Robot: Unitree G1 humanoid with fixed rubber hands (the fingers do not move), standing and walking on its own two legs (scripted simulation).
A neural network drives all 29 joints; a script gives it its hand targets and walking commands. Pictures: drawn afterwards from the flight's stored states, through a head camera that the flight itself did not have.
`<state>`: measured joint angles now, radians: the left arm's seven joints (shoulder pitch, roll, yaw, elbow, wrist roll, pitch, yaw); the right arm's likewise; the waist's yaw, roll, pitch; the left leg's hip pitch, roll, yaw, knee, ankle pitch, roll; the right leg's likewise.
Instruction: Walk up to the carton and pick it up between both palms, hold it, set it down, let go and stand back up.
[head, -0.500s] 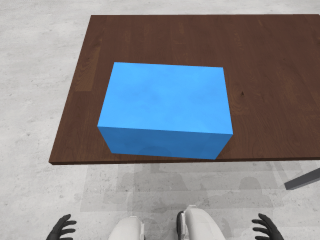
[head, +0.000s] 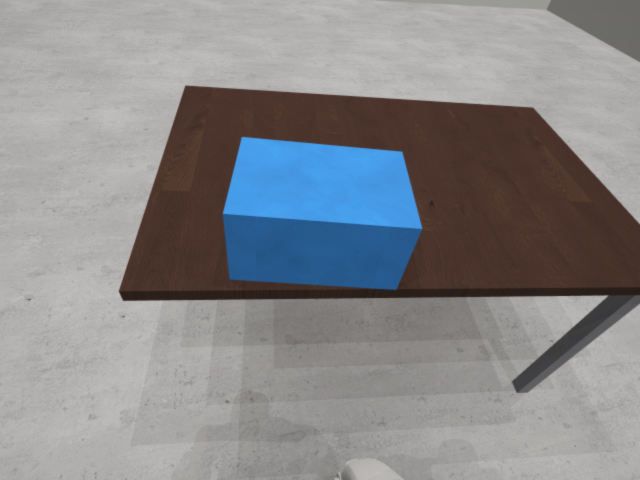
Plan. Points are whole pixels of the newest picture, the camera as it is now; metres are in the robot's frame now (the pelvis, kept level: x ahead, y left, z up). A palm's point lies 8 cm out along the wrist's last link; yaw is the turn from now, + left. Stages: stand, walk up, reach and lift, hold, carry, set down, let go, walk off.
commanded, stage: walk up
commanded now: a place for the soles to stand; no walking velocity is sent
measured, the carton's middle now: (319, 213) +0.57 +0.00 -0.03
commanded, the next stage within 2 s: none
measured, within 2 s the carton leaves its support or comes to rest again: neither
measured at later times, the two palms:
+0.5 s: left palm out of the picture +0.04 +0.17 -0.10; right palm out of the picture +0.03 -0.32 -0.13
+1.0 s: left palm (176, 456) +0.18 +0.19 -0.13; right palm (500, 439) +0.21 -0.29 -0.15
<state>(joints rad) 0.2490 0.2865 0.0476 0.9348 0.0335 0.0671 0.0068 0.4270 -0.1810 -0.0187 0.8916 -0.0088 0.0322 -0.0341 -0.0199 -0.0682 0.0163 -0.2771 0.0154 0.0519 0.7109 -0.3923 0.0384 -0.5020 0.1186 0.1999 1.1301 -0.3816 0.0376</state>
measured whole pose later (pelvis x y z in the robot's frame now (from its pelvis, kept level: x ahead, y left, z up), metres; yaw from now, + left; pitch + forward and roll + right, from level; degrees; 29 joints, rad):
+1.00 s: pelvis +0.09 -0.06 -0.02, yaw -1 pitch -3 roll +1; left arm 0.21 0.21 0.02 0.80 -0.01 0.01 0.04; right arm 0.07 -0.20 -0.02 0.84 -0.04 0.06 -0.04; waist -0.03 0.02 0.19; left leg -0.49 0.02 0.08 0.70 -0.16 0.04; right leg -0.31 -0.02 0.00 0.82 -0.44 0.01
